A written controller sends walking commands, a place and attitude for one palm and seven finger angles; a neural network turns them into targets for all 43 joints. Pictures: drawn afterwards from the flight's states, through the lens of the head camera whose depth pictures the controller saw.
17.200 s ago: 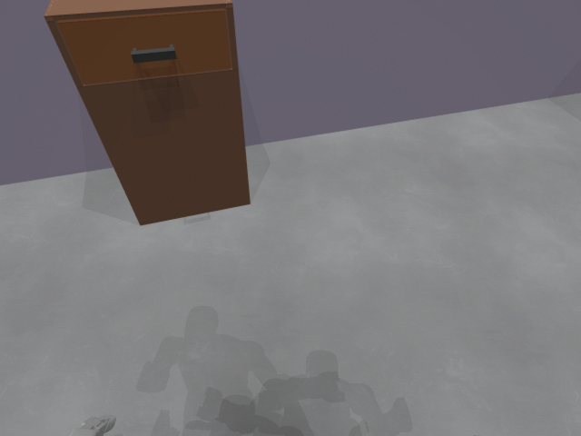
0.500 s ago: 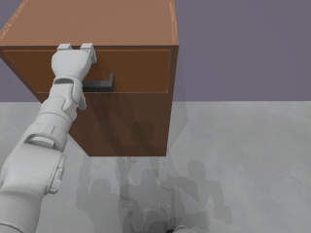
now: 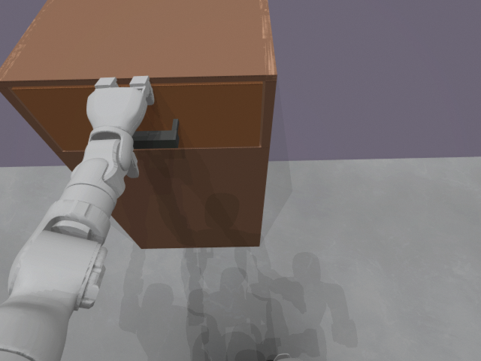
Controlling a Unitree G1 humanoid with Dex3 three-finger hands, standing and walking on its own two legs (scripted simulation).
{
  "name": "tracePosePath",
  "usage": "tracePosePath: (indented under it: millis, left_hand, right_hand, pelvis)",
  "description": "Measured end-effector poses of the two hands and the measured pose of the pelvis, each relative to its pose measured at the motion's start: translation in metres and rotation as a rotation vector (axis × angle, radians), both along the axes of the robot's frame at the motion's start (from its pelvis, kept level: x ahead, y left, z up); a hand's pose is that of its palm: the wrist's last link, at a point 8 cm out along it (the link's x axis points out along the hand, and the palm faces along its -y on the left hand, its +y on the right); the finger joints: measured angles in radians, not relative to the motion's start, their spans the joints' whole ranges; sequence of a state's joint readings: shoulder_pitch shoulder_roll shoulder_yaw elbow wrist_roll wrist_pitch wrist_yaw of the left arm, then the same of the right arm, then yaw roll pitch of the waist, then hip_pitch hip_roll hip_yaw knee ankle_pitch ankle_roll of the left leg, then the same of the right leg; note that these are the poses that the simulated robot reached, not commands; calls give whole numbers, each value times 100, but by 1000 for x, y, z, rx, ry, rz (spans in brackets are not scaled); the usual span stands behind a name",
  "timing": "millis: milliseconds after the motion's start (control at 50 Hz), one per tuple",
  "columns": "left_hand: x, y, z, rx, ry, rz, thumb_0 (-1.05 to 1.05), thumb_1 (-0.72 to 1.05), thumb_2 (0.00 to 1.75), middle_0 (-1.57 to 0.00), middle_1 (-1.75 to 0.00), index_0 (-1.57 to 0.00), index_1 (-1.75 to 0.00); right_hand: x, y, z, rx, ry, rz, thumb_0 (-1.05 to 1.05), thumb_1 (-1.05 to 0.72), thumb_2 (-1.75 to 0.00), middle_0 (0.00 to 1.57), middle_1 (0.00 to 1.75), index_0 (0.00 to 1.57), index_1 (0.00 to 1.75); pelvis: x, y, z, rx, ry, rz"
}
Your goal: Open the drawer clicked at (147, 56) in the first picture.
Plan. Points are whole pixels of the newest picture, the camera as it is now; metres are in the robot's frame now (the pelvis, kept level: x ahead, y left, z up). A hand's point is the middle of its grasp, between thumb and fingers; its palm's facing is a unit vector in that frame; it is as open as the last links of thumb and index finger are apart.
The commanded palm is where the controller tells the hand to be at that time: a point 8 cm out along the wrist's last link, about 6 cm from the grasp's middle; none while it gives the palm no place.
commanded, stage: re-aim the fingers above the handle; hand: left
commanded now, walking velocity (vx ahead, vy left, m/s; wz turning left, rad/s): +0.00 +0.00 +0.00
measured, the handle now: (148, 131) +0.55 +0.17 +0.02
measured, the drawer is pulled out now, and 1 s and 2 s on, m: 0.00 0.00 0.00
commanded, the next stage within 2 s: lower the fingers behind the handle in 1.06 s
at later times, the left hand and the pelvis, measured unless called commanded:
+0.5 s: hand (110, 142) +0.46 +0.20 +0.09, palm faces +0.00 +0.03 -1.00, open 13.8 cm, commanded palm +0.44 +0.17 +0.14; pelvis -0.01 -0.01 +0.01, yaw +2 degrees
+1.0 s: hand (107, 155) +0.45 +0.22 +0.07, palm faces -0.14 +0.01 -0.99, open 13.8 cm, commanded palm +0.44 +0.18 +0.14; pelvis +0.01 -0.02 +0.01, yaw +1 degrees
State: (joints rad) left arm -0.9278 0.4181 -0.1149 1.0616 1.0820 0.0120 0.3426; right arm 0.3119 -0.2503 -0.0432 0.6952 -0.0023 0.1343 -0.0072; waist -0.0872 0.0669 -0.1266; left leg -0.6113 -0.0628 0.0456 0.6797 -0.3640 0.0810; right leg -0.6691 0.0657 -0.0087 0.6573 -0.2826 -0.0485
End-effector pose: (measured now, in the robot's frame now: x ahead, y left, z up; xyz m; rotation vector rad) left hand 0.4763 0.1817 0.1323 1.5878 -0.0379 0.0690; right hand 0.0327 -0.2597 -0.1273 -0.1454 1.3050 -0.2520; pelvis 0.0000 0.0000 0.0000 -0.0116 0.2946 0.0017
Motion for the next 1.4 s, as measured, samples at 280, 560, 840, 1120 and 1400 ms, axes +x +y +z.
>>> tracePosePath:
  millis: [280,560,840,1120,1400]
  left_hand:
    - [-45,-17,-11,-62,88,-125,0,-49,30,-33,-121,-33,-120]
    - [-36,4,6,-6,141,35,-1,-49,30,-32,-121,-32,-120]
    - [-17,-8,10,-16,-60,-15,0,-48,30,-32,-120,-32,-120]
    - [-56,-42,-7,-79,166,-264,-1,-48,30,-32,-120,-33,-120]
    - [-17,14,-12,61,156,223,0,-48,30,-31,-120,-32,-120]
  right_hand:
    - [39,-3,16,-10,-112,29,0,-91,-90,20,30,21,30]
    - [51,-6,13,5,-128,73,0,-91,-90,20,29,21,30]
    - [16,-14,4,-7,-59,-9,0,-91,-90,20,29,20,30]
    - [54,-18,18,-59,-119,77,0,-91,-90,20,30,21,30]
    - [41,3,1,50,-93,25,0,-91,-90,20,29,21,30]
  pelvis:
    - [2,-5,8,6,-89,1]
    - [-4,-11,9,11,-84,34]
    - [0,-13,5,18,-43,-35]
    - [3,-12,10,8,-103,44]
    - [-4,-11,5,16,-34,-10]
